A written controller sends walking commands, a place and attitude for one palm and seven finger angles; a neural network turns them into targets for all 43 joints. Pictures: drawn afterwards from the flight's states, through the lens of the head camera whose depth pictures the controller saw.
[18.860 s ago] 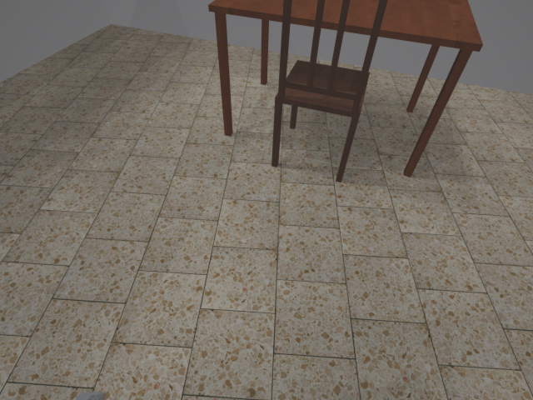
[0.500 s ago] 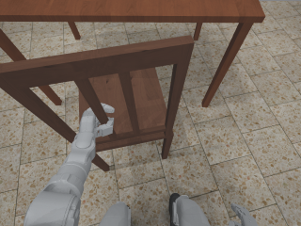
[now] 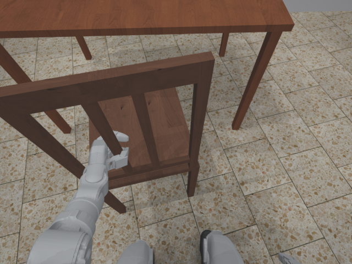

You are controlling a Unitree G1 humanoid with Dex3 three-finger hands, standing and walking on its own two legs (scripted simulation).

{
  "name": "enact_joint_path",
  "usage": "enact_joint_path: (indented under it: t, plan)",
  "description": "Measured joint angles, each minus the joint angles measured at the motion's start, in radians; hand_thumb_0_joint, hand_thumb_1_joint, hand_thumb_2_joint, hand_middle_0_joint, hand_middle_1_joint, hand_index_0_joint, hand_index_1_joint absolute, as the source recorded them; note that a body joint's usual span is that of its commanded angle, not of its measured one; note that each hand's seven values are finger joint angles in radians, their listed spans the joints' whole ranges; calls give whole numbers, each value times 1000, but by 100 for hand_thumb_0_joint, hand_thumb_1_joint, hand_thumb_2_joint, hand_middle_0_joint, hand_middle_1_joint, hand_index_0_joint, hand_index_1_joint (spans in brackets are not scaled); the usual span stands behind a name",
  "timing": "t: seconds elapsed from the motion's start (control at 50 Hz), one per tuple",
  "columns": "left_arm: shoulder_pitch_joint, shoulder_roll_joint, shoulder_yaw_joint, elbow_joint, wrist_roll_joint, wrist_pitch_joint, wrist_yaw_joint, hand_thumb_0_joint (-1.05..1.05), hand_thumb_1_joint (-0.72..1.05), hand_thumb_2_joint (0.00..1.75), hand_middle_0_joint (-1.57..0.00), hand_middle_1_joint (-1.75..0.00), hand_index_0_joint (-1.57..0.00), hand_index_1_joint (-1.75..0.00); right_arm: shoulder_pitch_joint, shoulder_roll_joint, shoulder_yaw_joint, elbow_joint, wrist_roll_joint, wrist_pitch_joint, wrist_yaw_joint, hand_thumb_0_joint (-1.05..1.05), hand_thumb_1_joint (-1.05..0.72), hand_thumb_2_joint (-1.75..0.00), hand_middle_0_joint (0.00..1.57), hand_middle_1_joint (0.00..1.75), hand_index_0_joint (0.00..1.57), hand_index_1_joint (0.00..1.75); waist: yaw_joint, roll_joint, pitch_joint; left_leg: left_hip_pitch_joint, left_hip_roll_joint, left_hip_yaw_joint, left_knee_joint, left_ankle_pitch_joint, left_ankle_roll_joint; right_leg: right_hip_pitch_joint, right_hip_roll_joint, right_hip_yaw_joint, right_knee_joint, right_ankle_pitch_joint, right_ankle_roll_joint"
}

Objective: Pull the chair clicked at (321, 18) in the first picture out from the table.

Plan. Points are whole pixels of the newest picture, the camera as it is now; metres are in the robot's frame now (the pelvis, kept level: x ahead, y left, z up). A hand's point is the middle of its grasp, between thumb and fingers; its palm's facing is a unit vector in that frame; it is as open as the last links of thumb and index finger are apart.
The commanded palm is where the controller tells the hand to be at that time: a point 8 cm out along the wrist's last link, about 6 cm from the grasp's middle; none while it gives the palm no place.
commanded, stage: step backward, pulling the chair out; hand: left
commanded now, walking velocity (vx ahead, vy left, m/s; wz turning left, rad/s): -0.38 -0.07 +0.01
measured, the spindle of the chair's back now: (113, 145) +0.39 +0.17 -0.03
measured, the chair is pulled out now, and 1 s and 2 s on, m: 0.29 0.30 0.31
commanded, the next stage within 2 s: none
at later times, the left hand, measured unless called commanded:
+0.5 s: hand (122, 156) +0.37 +0.15 -0.05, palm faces +0.06 -0.97 -0.22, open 5.8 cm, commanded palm +0.38 +0.20 -0.05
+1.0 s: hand (123, 156) +0.37 +0.15 -0.05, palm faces +0.10 -0.97 -0.22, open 5.8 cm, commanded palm +0.36 +0.20 -0.05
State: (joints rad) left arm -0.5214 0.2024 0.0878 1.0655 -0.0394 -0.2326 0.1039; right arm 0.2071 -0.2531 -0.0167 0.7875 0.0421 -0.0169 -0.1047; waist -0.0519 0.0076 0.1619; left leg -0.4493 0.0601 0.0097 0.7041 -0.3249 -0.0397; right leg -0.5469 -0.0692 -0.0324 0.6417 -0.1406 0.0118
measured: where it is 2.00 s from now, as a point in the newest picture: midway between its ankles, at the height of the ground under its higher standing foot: outside the picture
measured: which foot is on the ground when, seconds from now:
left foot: down 0.00-1.00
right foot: down 0.00-1.00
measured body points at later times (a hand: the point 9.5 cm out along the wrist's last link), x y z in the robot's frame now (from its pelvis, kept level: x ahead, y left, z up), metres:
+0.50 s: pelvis +0.01 -0.01 +0.00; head +0.09 -0.02 +0.44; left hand +0.36 +0.20 -0.04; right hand +0.11 -0.27 -0.14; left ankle +0.04 +0.16 -0.71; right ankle +0.12 -0.13 -0.71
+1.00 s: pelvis -0.01 -0.01 +0.00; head +0.09 -0.03 +0.44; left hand +0.36 +0.20 -0.04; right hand +0.09 -0.28 -0.14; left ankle +0.02 +0.16 -0.71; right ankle +0.10 -0.13 -0.71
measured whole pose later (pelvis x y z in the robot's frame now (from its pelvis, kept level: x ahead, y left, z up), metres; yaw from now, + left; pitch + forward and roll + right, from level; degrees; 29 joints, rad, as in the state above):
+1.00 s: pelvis -0.01 -0.01 +0.00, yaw +2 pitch +1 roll +1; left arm -0.58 0.22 0.09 1.07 -0.06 -0.17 0.10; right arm 0.16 -0.25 -0.02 0.77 0.05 0.02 -0.10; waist -0.05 0.02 0.20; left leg -0.41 0.08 -0.01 0.68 -0.29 -0.07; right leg -0.50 -0.06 -0.06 0.64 -0.16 0.00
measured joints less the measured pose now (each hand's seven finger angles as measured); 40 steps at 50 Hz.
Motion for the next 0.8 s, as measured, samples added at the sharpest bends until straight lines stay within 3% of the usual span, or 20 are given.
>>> enact_joint_path:
  t: [0.08,0.14,0.18,0.28,0.32,0.36,0.42,0.48,0.62,0.66,0.7,0.8]
  plan:
    - [4,-6,-19,-6,-2,0,-6,4,60,78,-29,-125,-50,-145,23,-5,-2,-16,2,1,-3,1,-90,-89,20,30,21,30,22,12,-2,6,21,6,-9,45,-19,-1,11,-8,13,-63,1]
    - [3,1,-30,-21,0,7,-14,4,60,78,-30,-125,-50,-145,26,6,0,-20,4,6,-1,1,-90,-89,20,30,20,30,33,4,11,12,18,1,13,23,-29,8,6,-11,21,1,-6]
    - [5,4,-27,-27,0,11,-15,4,59,79,-31,-125,-50,-145,14,10,2,-14,6,10,1,1,-90,-89,20,30,20,30,33,6,13,9,18,-7,30,12,-33,2,5,-17,49,-13,-12]
    - [1,-4,-11,-13,-8,12,-4,5,59,80,-31,-125,-50,-145,-28,-3,-1,7,9,2,3,1,-90,-89,20,30,21,30,13,8,10,8,-5,-22,40,-81,0,8,-7,-24,28,-19,-12]
    - [-9,-6,-14,-3,-5,18,-3,5,59,79,-30,-125,-50,-145,-35,-10,1,8,6,0,-1,1,-90,-89,20,30,21,30,10,-2,12,27,-10,-14,-7,-19,-3,20,-16,-21,5,-6,-6]
    - [-12,-10,-23,1,-2,21,-5,6,60,78,-29,-126,-50,-145,-28,-17,0,-4,3,1,-5,1,-90,-89,20,30,21,30,15,-2,7,36,-1,-3,-39,59,-12,25,-14,-22,-7,-10,0]
    - [-10,-13,-40,-9,-3,24,-9,6,61,77,-28,-126,-50,-145,-13,-17,-4,-28,4,8,-7,1,-90,-89,20,30,20,30,33,7,10,37,15,-1,-32,41,-23,24,-1,-24,2,-66,0]
    - [-9,-3,-48,-26,3,27,-19,5,59,78,-29,-127,-50,-145,-8,-2,0,-34,6,15,-4,1,-90,-89,20,30,20,30,44,-2,22,39,15,-7,-3,19,-31,32,-2,-27,9,12,-8]
    - [-1,-9,-31,-22,-3,30,-9,6,59,79,-30,-127,-50,-145,-37,-4,5,-1,10,14,1,1,-90,-89,20,30,21,30,19,7,7,37,-6,-22,36,-95,1,22,-13,-36,17,-22,-11]
    - [-14,-12,-37,-13,0,39,-11,6,59,79,-29,-128,-50,-145,-37,-9,7,6,8,12,-3,1,-90,-89,20,30,21,30,15,-4,9,64,-13,-9,-24,-11,-1,31,-25,-32,-1,-11,-3]
    - [-21,-13,-45,-7,0,44,-11,7,59,78,-28,-128,-50,-145,-29,-10,7,-1,5,14,-7,1,-90,-89,20,30,21,30,24,-13,12,79,-14,5,-54,35,-11,36,-27,-22,-14,-14,3]
    - [-28,-12,-54,-17,3,48,-17,7,59,78,-28,-128,-50,-145,-3,9,4,-25,2,27,-2,1,-90,-89,20,30,20,30,41,5,25,71,12,-9,-26,3,-24,74,2,-18,-4,-51,6]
